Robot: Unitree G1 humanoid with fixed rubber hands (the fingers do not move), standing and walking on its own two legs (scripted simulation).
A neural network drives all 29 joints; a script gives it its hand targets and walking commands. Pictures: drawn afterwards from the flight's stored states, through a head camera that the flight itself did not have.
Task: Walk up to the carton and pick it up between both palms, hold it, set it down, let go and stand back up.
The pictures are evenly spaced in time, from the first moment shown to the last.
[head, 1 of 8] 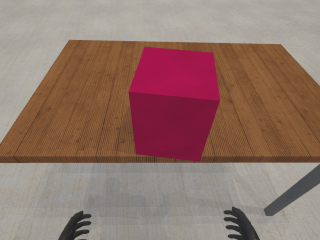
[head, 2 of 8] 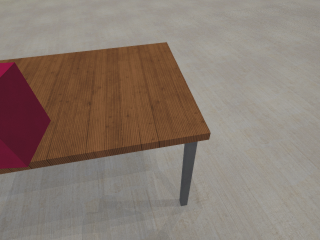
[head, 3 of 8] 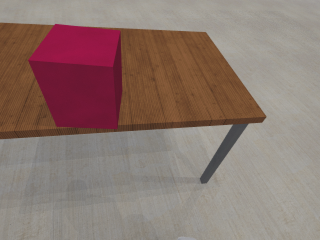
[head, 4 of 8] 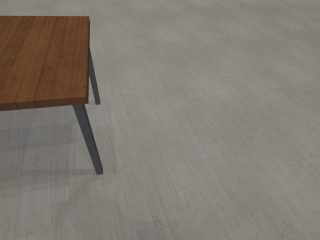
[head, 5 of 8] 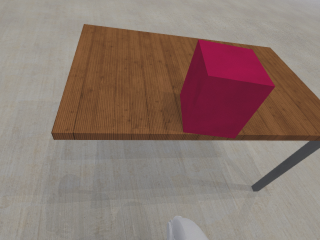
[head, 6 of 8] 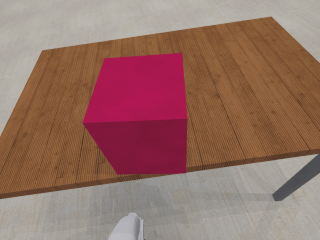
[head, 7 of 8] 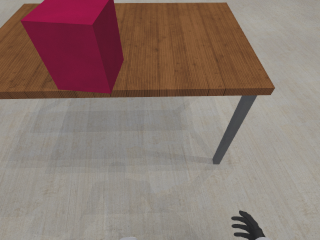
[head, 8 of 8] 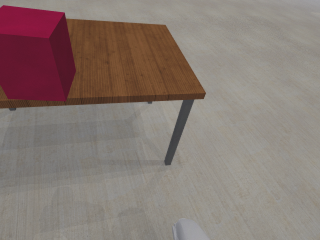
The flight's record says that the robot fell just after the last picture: no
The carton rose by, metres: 0.00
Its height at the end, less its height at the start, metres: +0.00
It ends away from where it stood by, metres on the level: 0.00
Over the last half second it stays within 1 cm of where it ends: yes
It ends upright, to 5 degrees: yes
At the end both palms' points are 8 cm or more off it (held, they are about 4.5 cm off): yes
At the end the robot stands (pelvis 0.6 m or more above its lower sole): yes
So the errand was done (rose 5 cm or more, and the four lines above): no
